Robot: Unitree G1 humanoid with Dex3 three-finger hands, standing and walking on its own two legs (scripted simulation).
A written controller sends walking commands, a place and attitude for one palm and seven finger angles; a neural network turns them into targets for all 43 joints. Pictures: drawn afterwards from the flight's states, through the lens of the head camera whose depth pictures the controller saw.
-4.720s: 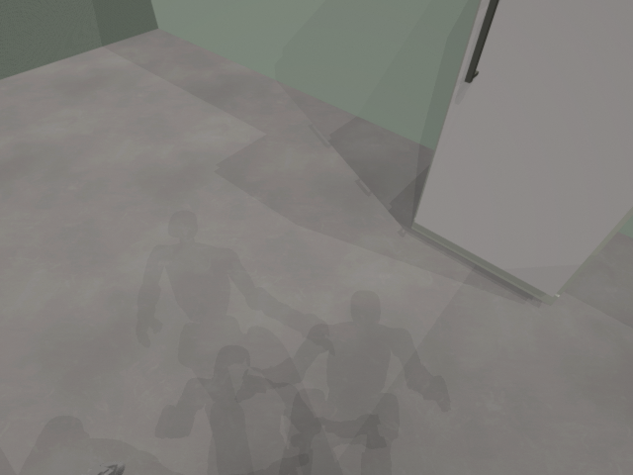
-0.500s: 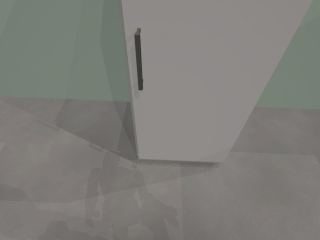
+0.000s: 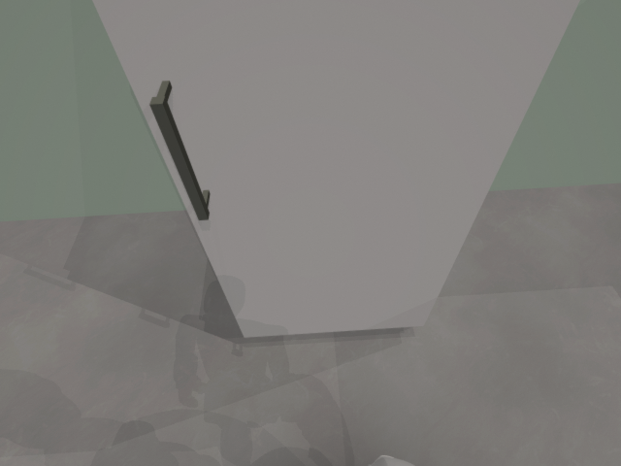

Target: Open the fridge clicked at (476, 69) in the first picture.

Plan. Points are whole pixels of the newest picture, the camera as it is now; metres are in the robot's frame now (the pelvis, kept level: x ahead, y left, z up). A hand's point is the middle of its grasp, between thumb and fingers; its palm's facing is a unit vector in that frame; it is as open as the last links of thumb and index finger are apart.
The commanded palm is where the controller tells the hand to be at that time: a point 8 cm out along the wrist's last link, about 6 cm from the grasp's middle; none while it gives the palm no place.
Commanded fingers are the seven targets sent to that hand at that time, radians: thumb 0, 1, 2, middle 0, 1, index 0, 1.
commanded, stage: come to a stop and stand still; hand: left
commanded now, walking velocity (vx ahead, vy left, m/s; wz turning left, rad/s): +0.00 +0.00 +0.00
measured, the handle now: (186, 158) +0.52 +0.21 +0.10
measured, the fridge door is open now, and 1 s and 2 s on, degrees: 0 0 0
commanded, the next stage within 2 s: look again from close up in 1.60 s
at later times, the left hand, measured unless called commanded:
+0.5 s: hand out of the picture +0.08 +0.21 -0.17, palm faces +0.10 -0.98 -0.20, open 7.3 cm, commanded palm none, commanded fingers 0.00 0.90 0.90 -0.20 -0.30 -0.20 -0.30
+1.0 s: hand out of the picture +0.00 +0.15 -0.15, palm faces +0.04 -0.98 -0.19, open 7.4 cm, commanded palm none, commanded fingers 0.00 0.90 0.90 -0.20 -0.30 -0.20 -0.30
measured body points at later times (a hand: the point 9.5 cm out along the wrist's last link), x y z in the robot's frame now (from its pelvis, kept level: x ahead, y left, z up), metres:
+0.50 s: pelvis +0.05 +0.02 +0.01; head +0.09 +0.05 +0.46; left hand +0.08 +0.26 -0.16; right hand +0.17 -0.21 -0.12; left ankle +0.10 +0.11 -0.72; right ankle +0.02 -0.10 -0.67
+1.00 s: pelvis +0.01 -0.01 +0.02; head +0.00 -0.03 +0.47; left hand +0.00 +0.20 -0.13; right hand -0.02 -0.25 -0.14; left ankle +0.05 +0.12 -0.70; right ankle -0.03 -0.13 -0.72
